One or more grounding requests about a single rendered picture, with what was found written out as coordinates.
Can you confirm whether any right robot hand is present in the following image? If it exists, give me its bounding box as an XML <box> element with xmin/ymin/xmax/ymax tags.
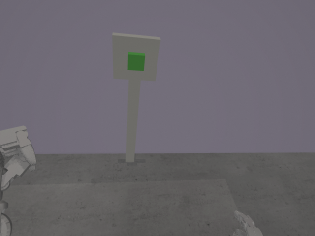
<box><xmin>232</xmin><ymin>210</ymin><xmax>263</xmax><ymax>236</ymax></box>

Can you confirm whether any panel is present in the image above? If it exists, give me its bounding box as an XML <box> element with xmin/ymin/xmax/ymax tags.
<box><xmin>112</xmin><ymin>32</ymin><xmax>161</xmax><ymax>163</ymax></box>

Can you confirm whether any left robot hand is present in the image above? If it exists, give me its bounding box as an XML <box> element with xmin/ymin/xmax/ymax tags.
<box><xmin>0</xmin><ymin>125</ymin><xmax>37</xmax><ymax>201</ymax></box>

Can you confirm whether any robot left forearm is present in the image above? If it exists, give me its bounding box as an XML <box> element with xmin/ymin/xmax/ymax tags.
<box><xmin>0</xmin><ymin>200</ymin><xmax>13</xmax><ymax>236</ymax></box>

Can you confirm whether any button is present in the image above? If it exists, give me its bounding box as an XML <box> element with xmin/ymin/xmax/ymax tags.
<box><xmin>127</xmin><ymin>52</ymin><xmax>145</xmax><ymax>71</ymax></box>

